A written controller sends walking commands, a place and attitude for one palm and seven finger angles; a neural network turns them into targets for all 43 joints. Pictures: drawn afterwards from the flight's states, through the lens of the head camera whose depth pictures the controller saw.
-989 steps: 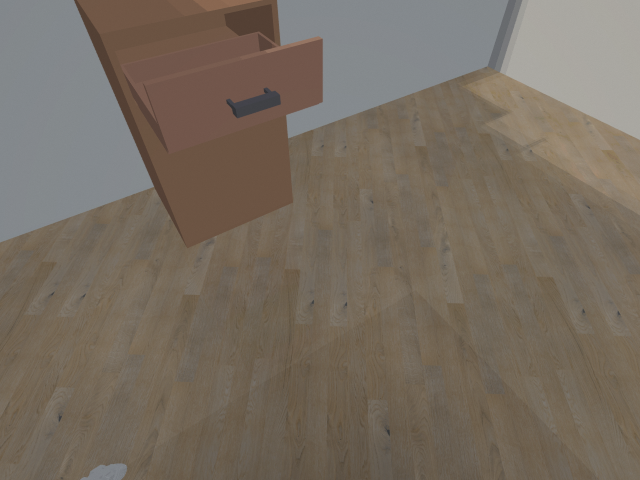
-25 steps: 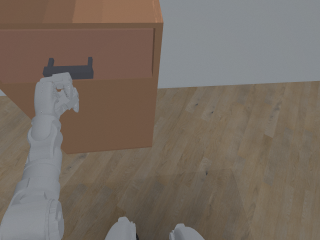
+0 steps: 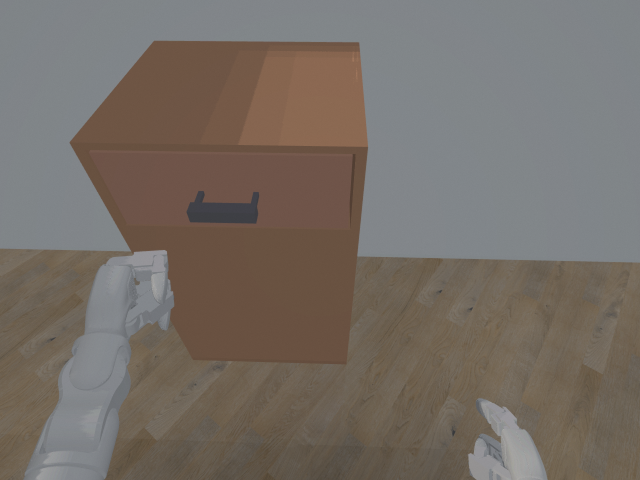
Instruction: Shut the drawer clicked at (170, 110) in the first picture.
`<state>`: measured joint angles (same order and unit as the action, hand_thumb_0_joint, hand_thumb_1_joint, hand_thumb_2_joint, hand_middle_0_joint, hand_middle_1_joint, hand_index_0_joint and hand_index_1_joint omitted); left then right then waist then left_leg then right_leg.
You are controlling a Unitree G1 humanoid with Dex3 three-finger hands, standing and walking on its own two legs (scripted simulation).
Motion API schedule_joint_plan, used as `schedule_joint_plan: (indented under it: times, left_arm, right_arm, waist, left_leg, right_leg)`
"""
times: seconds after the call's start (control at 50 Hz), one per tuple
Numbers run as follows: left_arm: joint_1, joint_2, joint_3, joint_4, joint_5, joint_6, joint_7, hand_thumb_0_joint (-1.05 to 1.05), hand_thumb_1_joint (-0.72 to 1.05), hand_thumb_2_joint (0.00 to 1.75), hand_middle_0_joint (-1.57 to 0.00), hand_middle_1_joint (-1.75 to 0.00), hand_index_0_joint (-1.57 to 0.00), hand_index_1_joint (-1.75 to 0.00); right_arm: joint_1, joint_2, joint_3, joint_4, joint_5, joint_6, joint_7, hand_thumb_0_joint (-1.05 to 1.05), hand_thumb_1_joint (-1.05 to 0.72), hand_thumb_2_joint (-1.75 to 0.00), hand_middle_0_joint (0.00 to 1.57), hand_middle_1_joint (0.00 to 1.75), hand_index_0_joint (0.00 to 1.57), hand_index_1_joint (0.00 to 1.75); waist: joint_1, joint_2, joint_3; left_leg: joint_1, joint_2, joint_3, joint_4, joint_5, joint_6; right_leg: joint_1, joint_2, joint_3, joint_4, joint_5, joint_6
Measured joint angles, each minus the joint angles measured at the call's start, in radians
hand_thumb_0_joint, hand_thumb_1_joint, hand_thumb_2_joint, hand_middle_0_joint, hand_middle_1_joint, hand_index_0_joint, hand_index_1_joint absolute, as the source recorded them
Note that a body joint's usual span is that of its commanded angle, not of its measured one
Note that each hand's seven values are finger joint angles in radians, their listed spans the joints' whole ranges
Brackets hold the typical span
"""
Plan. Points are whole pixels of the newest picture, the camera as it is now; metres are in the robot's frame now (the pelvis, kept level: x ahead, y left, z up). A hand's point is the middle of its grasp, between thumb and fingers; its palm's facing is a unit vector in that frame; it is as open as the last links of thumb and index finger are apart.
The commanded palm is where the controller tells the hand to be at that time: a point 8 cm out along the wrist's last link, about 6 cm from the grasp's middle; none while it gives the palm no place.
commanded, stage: draw the hand back to the body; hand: left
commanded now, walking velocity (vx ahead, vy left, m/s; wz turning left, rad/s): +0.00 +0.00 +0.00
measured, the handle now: (225, 204) +0.58 +0.21 -0.01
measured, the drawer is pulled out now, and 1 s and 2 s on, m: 0.00 0.00 0.00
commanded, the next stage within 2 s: step back with the hand held close in 0.72 s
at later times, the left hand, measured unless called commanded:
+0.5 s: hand (77, 349) +0.20 +0.22 +0.17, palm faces +0.35 -0.86 -0.37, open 3.3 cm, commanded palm +0.14 +0.27 +0.19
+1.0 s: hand (53, 351) +0.19 +0.23 +0.19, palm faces +0.36 -0.82 -0.43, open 3.3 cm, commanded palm +0.13 +0.27 +0.19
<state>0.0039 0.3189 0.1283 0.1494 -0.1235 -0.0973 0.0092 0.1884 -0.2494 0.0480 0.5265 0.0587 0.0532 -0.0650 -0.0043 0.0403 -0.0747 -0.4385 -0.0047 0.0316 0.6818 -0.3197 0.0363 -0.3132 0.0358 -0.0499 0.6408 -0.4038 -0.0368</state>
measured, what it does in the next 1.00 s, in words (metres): stands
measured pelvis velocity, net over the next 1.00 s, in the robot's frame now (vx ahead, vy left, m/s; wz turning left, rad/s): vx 0.00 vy -0.01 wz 0.00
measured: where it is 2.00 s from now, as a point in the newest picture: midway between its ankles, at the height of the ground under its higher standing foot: outside the picture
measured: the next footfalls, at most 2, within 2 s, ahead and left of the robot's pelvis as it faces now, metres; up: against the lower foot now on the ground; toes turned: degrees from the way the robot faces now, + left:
none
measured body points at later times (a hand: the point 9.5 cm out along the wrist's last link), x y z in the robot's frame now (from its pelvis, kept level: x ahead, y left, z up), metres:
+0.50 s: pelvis +0.01 -0.01 +0.02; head -0.02 -0.04 +0.47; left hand +0.17 +0.27 +0.19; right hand +0.20 -0.23 -0.06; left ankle +0.02 +0.10 -0.72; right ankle -0.05 -0.10 -0.72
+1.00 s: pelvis +0.00 -0.01 +0.02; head -0.01 -0.03 +0.47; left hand +0.16 +0.27 +0.21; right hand +0.19 -0.24 -0.06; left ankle +0.02 +0.10 -0.72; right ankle -0.05 -0.10 -0.72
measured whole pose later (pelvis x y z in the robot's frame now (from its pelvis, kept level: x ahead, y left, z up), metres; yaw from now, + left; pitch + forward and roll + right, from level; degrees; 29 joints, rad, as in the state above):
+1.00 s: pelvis +0.00 -0.01 +0.02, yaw +0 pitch -2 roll -1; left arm 0.55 0.37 0.34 -0.47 -0.08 -0.18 0.09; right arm 0.17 -0.24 0.01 0.57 0.01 -0.01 -0.06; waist 0.02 0.05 0.00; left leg -0.21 0.01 0.02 0.46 -0.22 0.02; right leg -0.07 0.05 -0.05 0.38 -0.28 -0.04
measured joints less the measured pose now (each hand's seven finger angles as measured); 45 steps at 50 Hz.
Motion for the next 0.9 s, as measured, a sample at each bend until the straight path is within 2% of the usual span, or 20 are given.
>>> schedule_joint_plan:
  times: [0.12, 0.26, 0.58, 0.66, 0.76, 0.86, 0.9]
  left_arm:
    - [0.109, 0.002, 0.002, -0.134, 0.024, 0.047, 0.067, 0.02, 0.90, 0.90, -1.40, -1.60, -1.40, -1.60]
    - [0.247, 0.001, 0.024, -0.298, 0.026, 0.048, 0.078, 0.02, 0.90, 0.90, -1.40, -1.60, -1.40, -1.60]
    - [0.550, 0.038, 0.151, -0.621, 0.019, -0.002, 0.079, 0.02, 0.90, 0.90, -1.40, -1.60, -1.40, -1.60]
    - [0.560, 0.030, 0.159, -0.621, 0.019, -0.017, 0.079, 0.01, 0.90, 0.90, -1.40, -1.60, -1.40, -1.60]
    - [0.534, 0.011, 0.143, -0.591, 0.024, -0.008, 0.083, 0.01, 0.90, 0.90, -1.41, -1.60, -1.41, -1.60]
    - [0.530, 0.015, 0.135, -0.601, 0.024, -0.004, 0.085, 0.02, 0.89, 0.90, -1.41, -1.60, -1.41, -1.60]
    - [0.528, 0.029, 0.159, -0.612, 0.033, -0.023, 0.079, 0.02, 0.89, 0.90, -1.41, -1.60, -1.41, -1.60]
  right_arm:
    - [-0.015, 0.005, 0.016, 0.020, -0.011, -0.013, -0.012, 0.01, -0.91, -0.90, 0.21, 0.30, 0.20, 0.30]
    - [-0.017, 0.005, 0.015, 0.049, -0.025, -0.039, -0.005, 0.01, -0.91, -0.90, 0.21, 0.30, 0.20, 0.30]
    - [0.006, 0.000, -0.022, 0.072, -0.036, -0.098, 0.001, 0.01, -0.91, -0.90, 0.21, 0.30, 0.20, 0.30]
    - [0.002, 0.003, -0.028, 0.076, -0.036, -0.104, -0.005, 0.01, -0.91, -0.90, 0.21, 0.30, 0.20, 0.30]
    - [-0.002, 0.006, -0.026, 0.079, -0.038, -0.111, -0.013, 0.01, -0.91, -0.90, 0.21, 0.30, 0.20, 0.30]
    - [-0.001, 0.013, -0.021, 0.079, -0.041, -0.124, -0.017, 0.01, -0.91, -0.90, 0.21, 0.30, 0.20, 0.30]
    - [-0.001, 0.014, -0.021, 0.068, -0.045, -0.112, -0.009, 0.01, -0.91, -0.90, 0.21, 0.30, 0.20, 0.30]
  waist:
    - [0.022, 0.006, 0.041]
    - [0.038, 0.015, 0.068]
    - [0.060, 0.034, 0.066]
    - [0.066, 0.035, 0.069]
    - [0.070, 0.029, 0.078]
    - [0.066, 0.022, 0.080]
    - [0.057, 0.023, 0.076]
  left_leg:
    - [0.137, -0.008, 0.000, -0.127, 0.056, -0.002]
    - [0.239, -0.013, 0.001, -0.221, 0.095, -0.005]
    - [0.296, -0.001, -0.003, -0.251, 0.098, -0.016]
    - [0.296, -0.001, -0.008, -0.248, 0.099, -0.017]
    - [0.295, 0.001, -0.011, -0.247, 0.102, -0.019]
    - [0.298, 0.004, -0.009, -0.247, 0.101, -0.021]
    - [0.277, 0.010, -0.013, -0.232, 0.096, -0.020]
  right_leg:
    - [0.134, -0.004, 0.003, -0.122, 0.054, -0.001]
    - [0.233, -0.006, 0.006, -0.213, 0.092, -0.003]
    - [0.302, 0.008, 0.006, -0.271, 0.111, -0.012]
    - [0.304, 0.009, 0.001, -0.269, 0.110, -0.014]
    - [0.304, 0.011, -0.002, -0.268, 0.112, -0.016]
    - [0.307, 0.013, 0.001, -0.271, 0.114, -0.018]
    - [0.297, 0.020, -0.003, -0.277, 0.118, -0.016]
